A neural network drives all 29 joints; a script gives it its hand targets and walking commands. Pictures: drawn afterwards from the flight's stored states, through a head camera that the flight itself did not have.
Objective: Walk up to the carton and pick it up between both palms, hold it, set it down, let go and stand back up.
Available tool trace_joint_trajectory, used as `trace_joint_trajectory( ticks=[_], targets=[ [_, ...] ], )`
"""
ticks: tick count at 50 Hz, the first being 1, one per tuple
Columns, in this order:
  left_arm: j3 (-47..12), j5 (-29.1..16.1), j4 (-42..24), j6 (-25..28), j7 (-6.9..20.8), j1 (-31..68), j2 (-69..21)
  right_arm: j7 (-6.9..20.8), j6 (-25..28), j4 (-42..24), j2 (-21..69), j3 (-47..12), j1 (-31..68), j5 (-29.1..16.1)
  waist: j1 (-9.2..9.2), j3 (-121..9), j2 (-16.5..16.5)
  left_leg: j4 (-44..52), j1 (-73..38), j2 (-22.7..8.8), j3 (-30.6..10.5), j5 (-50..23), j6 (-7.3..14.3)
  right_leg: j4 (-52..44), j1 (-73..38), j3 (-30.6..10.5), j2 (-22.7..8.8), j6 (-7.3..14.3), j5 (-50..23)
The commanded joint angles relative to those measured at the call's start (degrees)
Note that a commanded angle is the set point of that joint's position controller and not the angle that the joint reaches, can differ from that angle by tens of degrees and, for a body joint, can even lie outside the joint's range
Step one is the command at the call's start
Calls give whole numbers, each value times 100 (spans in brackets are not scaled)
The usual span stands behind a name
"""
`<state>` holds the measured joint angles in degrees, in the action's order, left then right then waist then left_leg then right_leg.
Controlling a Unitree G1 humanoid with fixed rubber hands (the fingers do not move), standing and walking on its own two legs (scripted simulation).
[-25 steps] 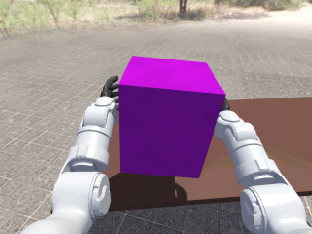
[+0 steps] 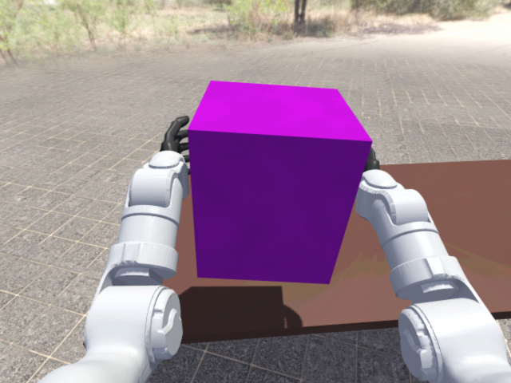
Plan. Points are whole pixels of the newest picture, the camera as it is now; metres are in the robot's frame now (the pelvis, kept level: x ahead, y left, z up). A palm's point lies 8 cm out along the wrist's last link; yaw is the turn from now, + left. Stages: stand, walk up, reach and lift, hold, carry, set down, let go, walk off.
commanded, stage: hold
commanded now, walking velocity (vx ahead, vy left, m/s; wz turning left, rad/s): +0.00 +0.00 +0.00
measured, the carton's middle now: (269, 180) +0.39 -0.01 +0.21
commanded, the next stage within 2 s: none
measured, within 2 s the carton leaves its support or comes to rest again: neither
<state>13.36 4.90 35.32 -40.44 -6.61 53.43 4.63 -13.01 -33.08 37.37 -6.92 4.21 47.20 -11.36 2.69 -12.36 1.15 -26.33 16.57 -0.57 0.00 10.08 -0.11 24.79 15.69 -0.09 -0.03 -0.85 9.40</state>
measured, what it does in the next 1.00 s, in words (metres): stands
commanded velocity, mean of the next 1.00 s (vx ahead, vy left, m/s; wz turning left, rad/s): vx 0.00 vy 0.00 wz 0.00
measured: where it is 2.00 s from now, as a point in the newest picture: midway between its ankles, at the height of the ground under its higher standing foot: outside the picture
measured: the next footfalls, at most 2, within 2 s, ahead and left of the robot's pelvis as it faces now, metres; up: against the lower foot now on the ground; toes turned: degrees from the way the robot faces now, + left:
none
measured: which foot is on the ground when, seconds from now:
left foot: down 0.00-1.00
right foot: down 0.00-1.00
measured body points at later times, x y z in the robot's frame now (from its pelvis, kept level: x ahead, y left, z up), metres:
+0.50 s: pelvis +0.00 +0.00 +0.00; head -0.08 +0.02 +0.44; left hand +0.40 +0.14 +0.25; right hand +0.38 -0.16 +0.22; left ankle +0.04 +0.12 -0.74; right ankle +0.04 -0.13 -0.74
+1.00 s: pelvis +0.00 +0.00 +0.00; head -0.08 +0.02 +0.44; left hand +0.40 +0.14 +0.25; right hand +0.38 -0.16 +0.23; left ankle +0.04 +0.12 -0.74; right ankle +0.04 -0.13 -0.74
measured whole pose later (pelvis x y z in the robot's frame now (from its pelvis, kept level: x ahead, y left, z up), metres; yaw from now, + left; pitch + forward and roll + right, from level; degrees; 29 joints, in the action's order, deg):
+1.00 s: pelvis +0.00 +0.00 +0.00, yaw +0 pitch +0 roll +0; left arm 13.5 4.9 35.0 -42.2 -6.6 53.4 4.6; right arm -13.0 -35.0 36.9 -7.0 4.4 47.4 -11.4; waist 2.7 -12.4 1.2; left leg -26.3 16.6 -0.6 0.0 9.9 -0.1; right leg 24.8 15.7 -0.2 0.0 -0.8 9.2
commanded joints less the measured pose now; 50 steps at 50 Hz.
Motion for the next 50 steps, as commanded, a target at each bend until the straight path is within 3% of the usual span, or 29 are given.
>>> trace_joint_trajectory(
  ticks=[1, 2, 3, 4, 6, 8, 11, 12, 14, 15, 18, 19, 21, 22, 23, 24, 26, 31, 32, 33, 34, 36, 40, 43, 45, 46, 47, 49, 50],
  targets=[
    [-2063, -670, -1387, 45, 965, 4103, -4706, 670, 449, -2991, 4081, -2281, 7373, -1694, -182, -2273, -285, 448, -1126, 298, -242, -784, -72, -990, -1445, -158, 566, 67, -480],
    [-2069, -641, -1254, 52, 933, 4362, -4658, 705, 421, -2735, 4037, -2171, 7443, -1631, -211, -2073, -464, 513, -955, 290, -249, -437, -84, -990, -1226, -155, 535, 70, -135],
    [-1994, -673, -1254, 69, 930, 4418, -4652, 729, 434, -2613, 4072, -2053, 7533, -1578, -161, -1995, -326, 582, -874, 263, -268, -314, -52, -992, -1223, -134, 519, 46, -50],
    [-2049, -648, -1244, 64, 934, 4489, -4689, 762, 439, -2570, 3986, -2001, 7569, -1557, -185, -1927, -493, 617, -829, 251, -258, -225, -74, -945, -1163, -101, 543, 94, 75],
    [-1956, -591, -1108, 59, 917, 4450, -4756, 777, 456, -2479, 4017, -1973, 7547, -1548, -196, -1992, -471, 687, -788, 178, -295, -124, -61, -939, -1254, -87, 580, 110, 51],
    [-2145, -733, -1372, 112, 923, 4615, -4778, 784, 457, -2498, 4038, -1914, 7443, -1515, -19, -2142, -536, 633, -808, 222, -318, -228, -107, -878, -1367, -116, 549, 108, -120],
    [-2043, -684, -1226, 92, 891, 4423, -4793, 822, 440, -2551, 4062, -2086, 7452, -1593, -201, -2149, -471, 629, -805, 213, -309, -275, -73, -896, -1334, -98, 601, 118, -162],
    [-2110, -683, -1006, 88, 901, 4633, -4771, 829, 450, -2422, 3907, -1872, 7629, -1524, -121, -1907, -605, 688, -734, 179, -336, -12, -133, -949, -1117, -103, 566, 149, 166],
    [-2113, -691, -1085, 62, 915, 4328, -4767, 812, 478, -2494, 3984, -1964, 7453, -1508, -89, -1956, -473, 559, -872, 236, -292, -380, -133, -964, -1225, -111, 533, 130, -140],
    [-2109, -701, -1385, 71, 908, 4405, -4772, 790, 484, -2827, 4125, -2100, 7510, -1633, -204, -2285, -456, 504, -942, 262, -281, -637, -102, -904, -1343, -151, 557, 104, -344],
    [-2067, -667, -1456, 79, 936, 4472, -4665, 754, 424, -2798, 4169, -2233, 7435, -1682, -241, -2442, -340, 437, -1112, 331, -240, -803, -75, -953, -1425, -148, 546, 54, -458],
    [-2072, -663, -1415, 40, 915, 4250, -4715, 754, 419, -2811, 4057, -2154, 7383, -1629, -136, -2428, -295, 411, -1180, 290, -288, -935, -117, -926, -1432, -99, 600, 81, -545],
    [-2132, -734, -1476, 49, 905, 4406, -4691, 737, 401, -2906, 4161, -2195, 7424, -1687, -192, -2471, -371, 395, -1125, 301, -279, -915, -100, -911, -1363, -143, 578, 73, -551],
    [-2297, -739, -1582, 23, 924, 4229, -4842, 726, 428, -2999, 3991, -2134, 7290, -1728, -47, -2510, -616, 368, -1317, 261, -321, -1205, -212, -876, -1279, -125, 580, 120, -716],
    [-2203, -642, -1508, 34, 913, 4411, -4744, 741, 358, -2635, 4033, -2122, 7101, -1720, -121, -2326, -655, 379, -1220, 312, -296, -1024, -223, -912, -1263, -159, 567, 123, -540],
    [-2167, -670, -1258, 20, 931, 4424, -4687, 746, 371, -2716, 3998, -2049, 7367, -1648, -154, -2168, -558, 484, -1071, 303, -283, -645, -178, -959, -1235, -159, 548, 109, -223],
    [-2116, -679, -1351, 3, 929, 4270, -4758, 738, 368, -2813, 4073, -2156, 7423, -1680, -189, -2213, -383, 498, -1058, 309, -247, -663, -146, -957, -1301, -118, 574, 90, -272],
    [-2265, -738, -1592, -11, 922, 4354, -4858, 720, 362, -2935, 4039, -2156, 7350, -1713, -76, -2478, -506, 372, -1289, 299, -287, -1091, -209, -919, -1387, -162, 577, 92, -620],
    [-2180, -705, -1496, -3, 904, 4404, -4754, 714, 380, -3092, 4009, -2173, 7537, -1707, -192, -2409, -463, 399, -1205, 315, -277, -980, -161, -938, -1318, -128, 586, 106, -461],
    [-2311, -788, -1709, 22, 908, 4489, -4813, 708, 332, -2808, 4061, -2104, 7262, -1712, -59, -2460, -579, 386, -1272, 294, -316, -973, -220, -898, -1283, -135, 581, 120, -523],
    [-2321, -798, -1654, 14, 907, 4544, -4801, 731, 344, -2972, 4109, -2186, 7444, -1751, -157, -2492, -525, 384, -1168, 299, -297, -973, -190, -895, -1290, -170, 605, 86, -507],
    [-2195, -792, -1716, 4, 932, 4458, -4765, 720, 298, -2747, 4140, -2133, 7171, -1685, -34, -2425, -541, 396, -1229, 342, -258, -948, -169, -930, -1406, -173, 538, 84, -602],
    [-2229, -831, -1651, 14, 920, 4400, -4755, 709, 318, -3152, 4124, -2209, 7424, -1757, -135, -2589, -411, 384, -1188, 323, -270, -958, -147, -920, -1346, -146, 591, 60, -563],
    [-2112, -657, -1697, 9, 925, 4497, -4700, 702, 250, -2561, 4105, -2078, 7014, -1714, -75, -2227, -557, 421, -1192, 319, -296, -1010, -211, -904, -1298, -123, 575, 86, -528],
    [-2287, -759, -1549, -7, 946, 4441, -4850, 697, 309, -2924, 4060, -2069, 7330, -1693, -19, -2516, -596, 362, -1256, 340, -254, -1032, -223, -918, -1365, -145, 567, 92, -606],
    [-2344, -850, -1807, 24, 941, 4437, -4870, 682, 320, -3074, 4187, -2199, 7332, -1805, -53, -2740, -630, 324, -1305, 341, -274, -1169, -220, -878, -1424, -181, 556, 85, -787],
    [-2165, -725, -1474, 6, 919, 4566, -4795, 723, 275, -2750, 4104, -2039, 7352, -1716, -80, -2305, -674, 475, -1108, 317, -291, -739, -214, -953, -1210, -181, 554, 101, -285],
    [-2152, -773, -1549, 25, 909, 4330, -4775, 746, 338, -3040, 4204, -2225, 7479, -1748, -236, -2556, -413, 410, -1151, 315, -266, -890, -130, -896, -1311, -100, 597, 79, -443],
    [-2027, -646, -1418, -8, 943, 4295, -4729, 724, 310, -2763, 4180, -2158, 7361, -1695, -161, -2312, -407, 455, -1173, 307, -254, -762, -110, -950, -1271, -130, 551, 62, -398]
  ],
)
